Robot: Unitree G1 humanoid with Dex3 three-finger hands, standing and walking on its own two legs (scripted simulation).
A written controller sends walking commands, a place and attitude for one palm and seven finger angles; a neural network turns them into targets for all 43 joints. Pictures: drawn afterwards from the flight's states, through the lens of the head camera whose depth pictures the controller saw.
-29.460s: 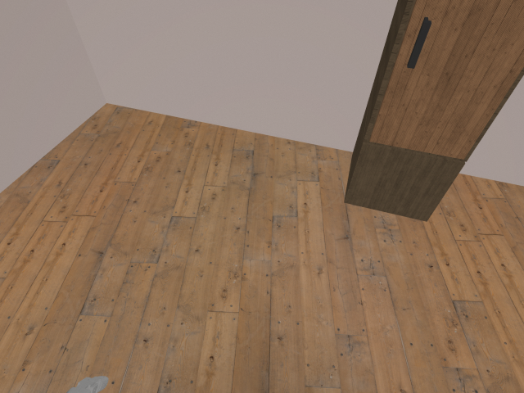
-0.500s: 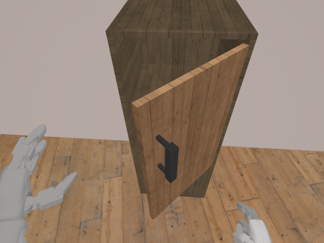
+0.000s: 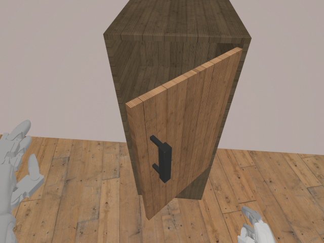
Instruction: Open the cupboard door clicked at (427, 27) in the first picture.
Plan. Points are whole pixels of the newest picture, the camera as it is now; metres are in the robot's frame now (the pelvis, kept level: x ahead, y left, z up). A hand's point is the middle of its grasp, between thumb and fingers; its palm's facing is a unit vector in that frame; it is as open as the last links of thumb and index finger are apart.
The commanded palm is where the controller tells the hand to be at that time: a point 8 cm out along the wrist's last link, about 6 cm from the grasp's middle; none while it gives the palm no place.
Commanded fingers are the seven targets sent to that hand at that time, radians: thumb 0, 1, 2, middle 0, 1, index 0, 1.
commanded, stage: draw the hand back to the body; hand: left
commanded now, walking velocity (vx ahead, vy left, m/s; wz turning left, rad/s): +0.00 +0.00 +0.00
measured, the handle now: (159, 159) +0.30 +0.05 +0.07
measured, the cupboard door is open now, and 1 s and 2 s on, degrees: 46 46 46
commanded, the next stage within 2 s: step back with the hand held close in 0.04 s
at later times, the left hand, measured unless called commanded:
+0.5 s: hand (49, 179) +0.19 +0.24 +0.14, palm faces +0.31 -0.82 -0.47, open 7.4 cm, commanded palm +0.13 +0.29 +0.17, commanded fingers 0.00 0.90 0.90 -0.20 -0.30 -0.20 -0.30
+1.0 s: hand out of the picture +0.07 +0.30 +0.15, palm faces +0.45 -0.77 -0.46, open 7.4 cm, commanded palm +0.01 +0.34 +0.17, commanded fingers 0.00 0.90 0.90 -0.20 -0.30 -0.20 -0.30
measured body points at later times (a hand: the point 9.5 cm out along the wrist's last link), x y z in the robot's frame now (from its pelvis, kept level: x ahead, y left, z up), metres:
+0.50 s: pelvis -0.02 +0.00 +0.00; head +0.00 -0.01 +0.45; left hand +0.17 +0.29 +0.16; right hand +0.15 -0.26 -0.08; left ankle +0.02 +0.07 -0.74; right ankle -0.06 -0.10 -0.74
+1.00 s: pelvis -0.12 +0.03 -0.01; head -0.09 +0.04 +0.44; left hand +0.04 +0.34 +0.18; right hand +0.06 -0.19 -0.10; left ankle +0.02 +0.08 -0.74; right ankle -0.13 -0.09 -0.74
